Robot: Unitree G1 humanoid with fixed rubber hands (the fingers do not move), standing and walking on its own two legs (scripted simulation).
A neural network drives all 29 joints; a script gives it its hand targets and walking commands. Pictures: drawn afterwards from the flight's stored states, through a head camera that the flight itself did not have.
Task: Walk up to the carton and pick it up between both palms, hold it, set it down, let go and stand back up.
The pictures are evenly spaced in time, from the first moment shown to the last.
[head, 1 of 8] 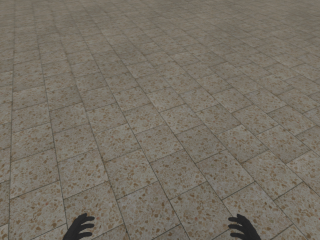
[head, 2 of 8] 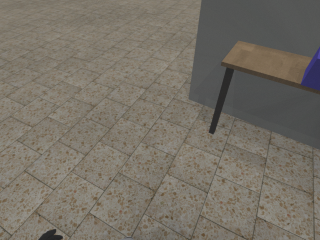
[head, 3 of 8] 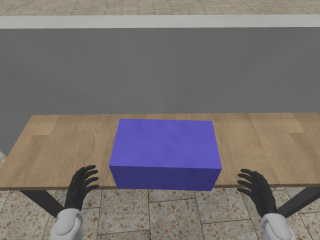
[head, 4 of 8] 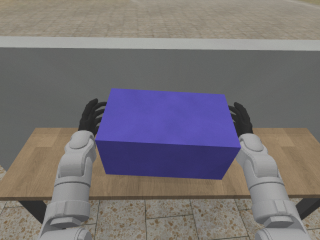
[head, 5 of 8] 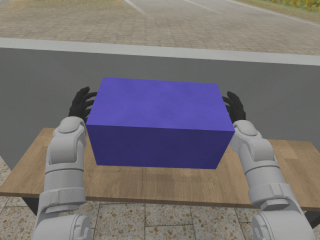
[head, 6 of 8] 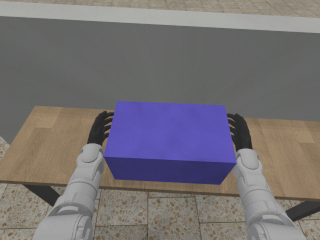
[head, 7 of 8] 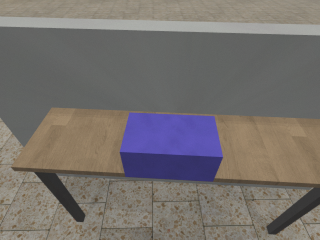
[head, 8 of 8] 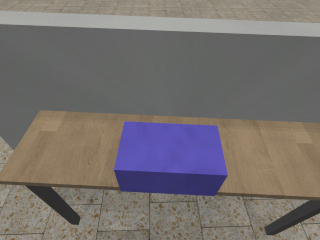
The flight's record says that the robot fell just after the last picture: no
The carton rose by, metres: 0.23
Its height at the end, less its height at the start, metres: +0.00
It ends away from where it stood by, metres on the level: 0.00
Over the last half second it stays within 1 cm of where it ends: yes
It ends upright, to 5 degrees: yes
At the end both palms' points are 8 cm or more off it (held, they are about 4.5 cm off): yes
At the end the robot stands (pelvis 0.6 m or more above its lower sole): yes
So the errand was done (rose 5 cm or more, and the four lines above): yes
